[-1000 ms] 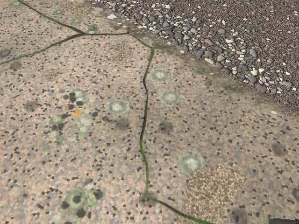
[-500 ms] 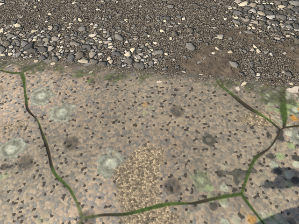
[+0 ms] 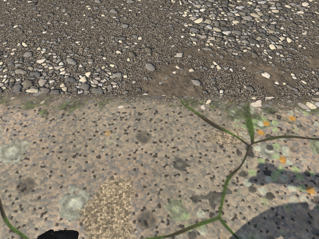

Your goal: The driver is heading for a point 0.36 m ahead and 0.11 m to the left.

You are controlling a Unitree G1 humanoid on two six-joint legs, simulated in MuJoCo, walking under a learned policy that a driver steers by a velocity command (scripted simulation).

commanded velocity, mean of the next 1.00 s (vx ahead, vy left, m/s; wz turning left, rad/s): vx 0.10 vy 0.00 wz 0.60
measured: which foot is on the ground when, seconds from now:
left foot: down 0.00-0.22, up 0.24-0.68, down 0.70-1.00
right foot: up 0.00-0.20, down 0.22-0.70, up 0.72-1.00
